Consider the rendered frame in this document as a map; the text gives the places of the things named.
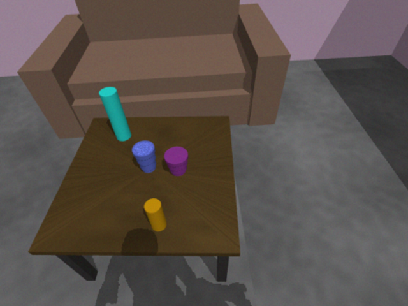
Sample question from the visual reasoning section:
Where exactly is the coffee table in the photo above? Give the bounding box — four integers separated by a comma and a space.
28, 116, 240, 282

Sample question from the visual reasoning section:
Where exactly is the sofa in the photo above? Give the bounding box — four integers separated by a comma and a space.
17, 0, 291, 139

